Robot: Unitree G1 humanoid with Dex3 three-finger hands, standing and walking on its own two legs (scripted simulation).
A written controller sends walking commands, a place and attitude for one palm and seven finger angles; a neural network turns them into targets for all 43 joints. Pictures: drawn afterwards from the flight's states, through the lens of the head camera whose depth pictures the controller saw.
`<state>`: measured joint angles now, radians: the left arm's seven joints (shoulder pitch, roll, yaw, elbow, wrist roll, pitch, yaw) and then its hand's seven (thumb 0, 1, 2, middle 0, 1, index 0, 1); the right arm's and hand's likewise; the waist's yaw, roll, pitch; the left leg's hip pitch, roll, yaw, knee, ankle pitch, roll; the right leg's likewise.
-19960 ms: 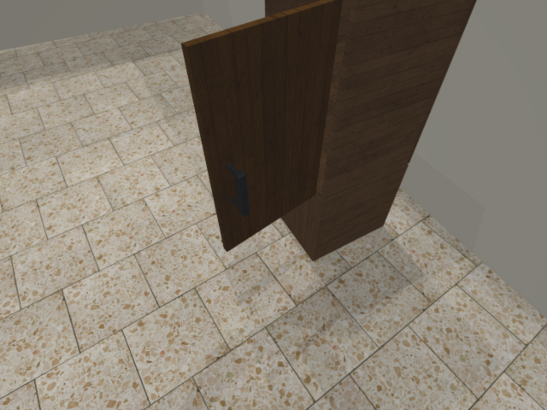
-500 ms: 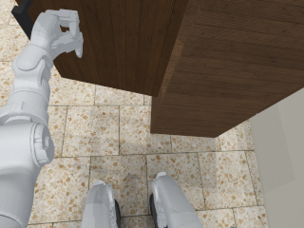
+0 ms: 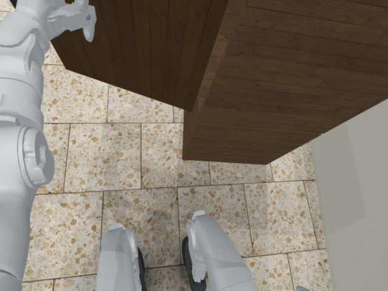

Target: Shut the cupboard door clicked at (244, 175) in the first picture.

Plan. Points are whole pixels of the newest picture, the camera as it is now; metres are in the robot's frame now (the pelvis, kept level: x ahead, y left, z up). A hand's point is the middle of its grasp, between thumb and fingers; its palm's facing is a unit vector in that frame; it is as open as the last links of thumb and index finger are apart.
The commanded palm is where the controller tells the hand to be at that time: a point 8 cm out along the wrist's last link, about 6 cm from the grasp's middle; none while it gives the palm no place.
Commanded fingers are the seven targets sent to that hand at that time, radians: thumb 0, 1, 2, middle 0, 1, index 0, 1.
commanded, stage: push the door shut along its arc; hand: left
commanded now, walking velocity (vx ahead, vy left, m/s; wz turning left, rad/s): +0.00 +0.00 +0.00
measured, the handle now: out of the picture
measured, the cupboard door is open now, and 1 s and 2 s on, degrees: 75 66 66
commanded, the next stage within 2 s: pull the fist back off the door in 0.08 s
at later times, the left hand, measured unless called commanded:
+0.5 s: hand (106, 10) +0.62 +0.08 +0.08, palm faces +0.00 -1.00 -0.06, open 3.2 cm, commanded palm +0.58 +0.10 +0.09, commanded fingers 0.00 0.90 0.90 -1.30 -1.50 -1.30 -1.50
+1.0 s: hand (111, 50) +0.53 +0.07 +0.09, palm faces -0.01 -1.00 -0.04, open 3.1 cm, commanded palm +0.50 +0.12 +0.09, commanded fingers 0.00 0.90 0.90 -1.30 -1.50 -1.30 -1.50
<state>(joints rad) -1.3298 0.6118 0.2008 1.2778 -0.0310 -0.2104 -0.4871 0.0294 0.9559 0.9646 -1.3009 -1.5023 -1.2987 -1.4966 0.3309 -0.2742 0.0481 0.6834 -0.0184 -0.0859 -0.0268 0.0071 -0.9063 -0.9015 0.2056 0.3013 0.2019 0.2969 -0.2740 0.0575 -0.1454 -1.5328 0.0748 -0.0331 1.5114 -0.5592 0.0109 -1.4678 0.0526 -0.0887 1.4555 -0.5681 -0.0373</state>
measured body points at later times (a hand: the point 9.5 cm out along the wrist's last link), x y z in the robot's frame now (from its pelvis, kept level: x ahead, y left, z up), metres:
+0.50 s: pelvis +0.01 +0.00 +0.01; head +0.21 +0.02 +0.41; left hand +0.61 +0.13 +0.09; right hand -0.06 -0.22 -0.10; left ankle +0.05 +0.12 -0.56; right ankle +0.05 -0.10 -0.56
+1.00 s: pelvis +0.03 -0.01 +0.05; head +0.19 +0.00 +0.47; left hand +0.52 +0.13 +0.09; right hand +0.08 -0.28 -0.08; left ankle +0.05 +0.12 -0.56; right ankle +0.05 -0.10 -0.56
